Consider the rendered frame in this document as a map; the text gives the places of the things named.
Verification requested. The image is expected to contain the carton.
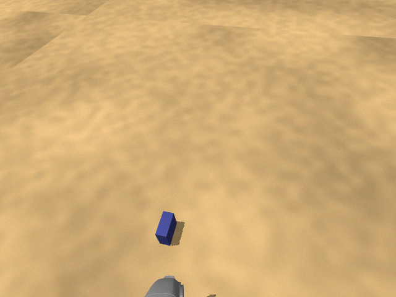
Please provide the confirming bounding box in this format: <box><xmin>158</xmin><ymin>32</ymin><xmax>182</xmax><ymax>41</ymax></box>
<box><xmin>155</xmin><ymin>211</ymin><xmax>177</xmax><ymax>246</ymax></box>

